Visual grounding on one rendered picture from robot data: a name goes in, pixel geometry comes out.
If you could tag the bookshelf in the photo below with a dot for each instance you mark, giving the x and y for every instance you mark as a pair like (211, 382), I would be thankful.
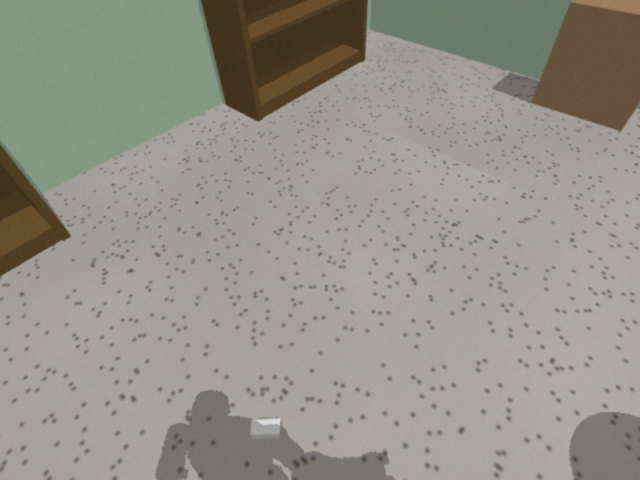
(27, 225)
(270, 52)

